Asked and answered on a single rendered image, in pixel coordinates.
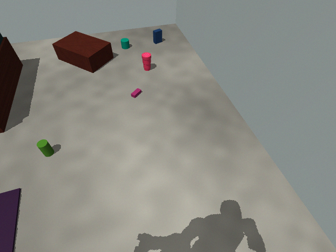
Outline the bed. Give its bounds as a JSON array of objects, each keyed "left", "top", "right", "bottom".
[{"left": 0, "top": 33, "right": 23, "bottom": 133}]

